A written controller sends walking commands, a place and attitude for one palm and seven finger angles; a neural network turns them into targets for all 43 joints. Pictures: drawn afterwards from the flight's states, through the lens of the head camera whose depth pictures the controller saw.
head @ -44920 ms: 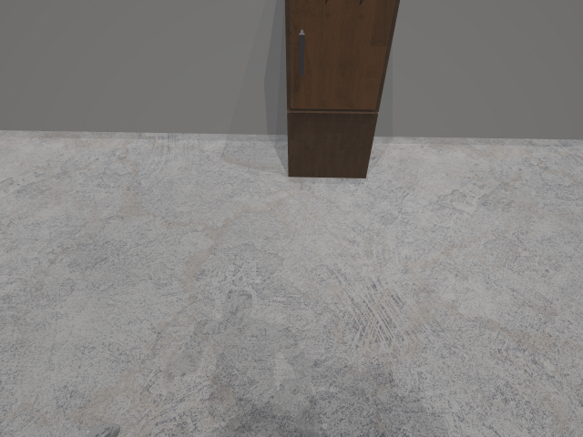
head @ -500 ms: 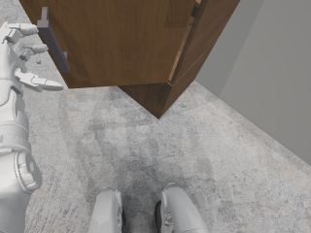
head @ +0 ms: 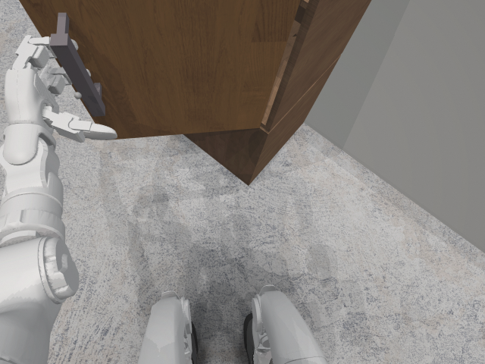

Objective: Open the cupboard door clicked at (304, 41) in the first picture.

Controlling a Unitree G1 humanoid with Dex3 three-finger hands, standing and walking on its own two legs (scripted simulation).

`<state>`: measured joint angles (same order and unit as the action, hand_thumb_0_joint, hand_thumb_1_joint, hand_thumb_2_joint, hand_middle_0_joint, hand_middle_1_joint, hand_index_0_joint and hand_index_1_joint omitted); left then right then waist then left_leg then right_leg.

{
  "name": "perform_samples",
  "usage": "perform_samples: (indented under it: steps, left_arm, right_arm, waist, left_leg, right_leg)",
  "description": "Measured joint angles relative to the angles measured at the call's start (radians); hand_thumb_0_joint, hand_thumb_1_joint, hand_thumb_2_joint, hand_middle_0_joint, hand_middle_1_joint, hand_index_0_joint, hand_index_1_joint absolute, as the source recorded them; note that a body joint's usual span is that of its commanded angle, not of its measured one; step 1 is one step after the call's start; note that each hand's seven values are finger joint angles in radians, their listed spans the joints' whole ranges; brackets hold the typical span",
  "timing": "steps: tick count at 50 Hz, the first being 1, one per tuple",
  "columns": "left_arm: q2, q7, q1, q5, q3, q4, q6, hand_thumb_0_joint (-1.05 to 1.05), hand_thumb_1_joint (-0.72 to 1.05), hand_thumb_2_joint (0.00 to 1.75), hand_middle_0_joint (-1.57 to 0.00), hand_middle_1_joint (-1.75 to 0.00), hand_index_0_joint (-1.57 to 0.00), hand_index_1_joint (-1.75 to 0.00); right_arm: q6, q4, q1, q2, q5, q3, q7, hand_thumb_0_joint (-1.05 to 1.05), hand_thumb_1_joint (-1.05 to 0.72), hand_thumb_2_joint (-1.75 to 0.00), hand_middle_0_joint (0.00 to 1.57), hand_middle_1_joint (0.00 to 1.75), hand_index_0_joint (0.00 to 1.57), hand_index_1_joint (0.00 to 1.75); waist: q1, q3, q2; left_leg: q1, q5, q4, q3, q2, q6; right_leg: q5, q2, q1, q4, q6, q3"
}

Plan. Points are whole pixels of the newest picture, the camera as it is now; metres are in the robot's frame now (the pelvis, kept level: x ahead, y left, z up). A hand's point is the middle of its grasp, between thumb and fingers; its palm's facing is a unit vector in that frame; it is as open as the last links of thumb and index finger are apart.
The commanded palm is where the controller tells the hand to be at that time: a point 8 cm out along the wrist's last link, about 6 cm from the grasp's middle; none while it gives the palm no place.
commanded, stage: slide the fingers in behind the handle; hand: left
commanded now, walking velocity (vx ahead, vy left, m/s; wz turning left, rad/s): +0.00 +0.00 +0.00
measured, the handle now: (82, 70) +0.57 +0.22 +0.04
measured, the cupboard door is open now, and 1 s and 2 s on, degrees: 48 48 56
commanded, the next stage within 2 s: close the thumb around the handle in 0.72 s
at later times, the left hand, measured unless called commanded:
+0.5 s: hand (97, 92) +0.52 +0.19 +0.04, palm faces +0.10 -0.99 -0.03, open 13.8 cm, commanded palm +0.50 +0.22 +0.04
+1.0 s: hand (97, 92) +0.52 +0.19 +0.04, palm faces +0.10 -0.99 -0.03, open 13.0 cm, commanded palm +0.50 +0.22 +0.04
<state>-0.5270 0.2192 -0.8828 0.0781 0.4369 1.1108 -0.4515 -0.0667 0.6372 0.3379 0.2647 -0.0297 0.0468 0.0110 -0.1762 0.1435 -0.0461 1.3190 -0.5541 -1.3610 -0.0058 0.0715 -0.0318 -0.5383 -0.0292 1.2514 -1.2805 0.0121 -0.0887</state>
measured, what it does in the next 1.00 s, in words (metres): stands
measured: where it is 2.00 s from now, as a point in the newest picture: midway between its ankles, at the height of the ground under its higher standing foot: outside the picture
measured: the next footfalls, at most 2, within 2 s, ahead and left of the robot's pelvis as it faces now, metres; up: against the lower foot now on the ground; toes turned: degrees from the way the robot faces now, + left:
none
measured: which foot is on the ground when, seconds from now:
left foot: down 0.00-1.00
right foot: down 0.00-1.00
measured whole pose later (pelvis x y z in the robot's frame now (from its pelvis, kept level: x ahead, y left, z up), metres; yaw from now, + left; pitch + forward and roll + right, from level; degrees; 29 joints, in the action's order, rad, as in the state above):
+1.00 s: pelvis +0.00 +0.00 +0.00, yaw +1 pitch +29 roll -5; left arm -0.49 0.13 -0.93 0.05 0.39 1.16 -0.47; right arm -0.07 0.64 0.34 0.26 -0.04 0.04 0.02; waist -0.19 0.15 -0.05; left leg 1.33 -0.55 -1.36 -0.01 0.07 -0.03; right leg -0.54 -0.03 1.26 -1.29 0.02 -0.09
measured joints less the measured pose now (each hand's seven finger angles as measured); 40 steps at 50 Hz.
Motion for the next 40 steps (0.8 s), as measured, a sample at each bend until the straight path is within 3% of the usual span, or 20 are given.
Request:
perform_samples:
  steps: [18,40]
  left_arm:
    - [0.058,-0.085,-0.022,-0.024,-0.031,0.039,-0.037,-0.02,-0.50,0.30,-0.30,-1.20,-0.30,-1.21]
    - [0.032,-0.081,-0.066,-0.028,-0.040,0.067,-0.022,-0.02,-0.50,0.30,-0.33,-1.23,-0.33,-1.24]
  right_arm:
    - [-0.004,-0.010,-0.011,-0.002,-0.011,-0.006,0.010,0.01,-0.90,-0.90,0.20,0.30,0.20,0.30]
    - [-0.006,0.000,-0.006,0.001,-0.010,0.001,0.004,0.01,-0.90,-0.90,0.20,0.30,0.20,0.30]
  waist:
    - [-0.006,0.005,-0.001]
    - [-0.009,0.002,-0.001]
  left_leg:
    - [-0.011,0.000,0.007,0.004,-0.005,0.003]
    - [0.017,0.007,-0.005,-0.009,-0.007,0.007]
  right_leg:
    - [-0.006,0.005,-0.005,-0.005,0.003,0.005]
    - [-0.003,0.005,0.018,-0.015,0.008,-0.007]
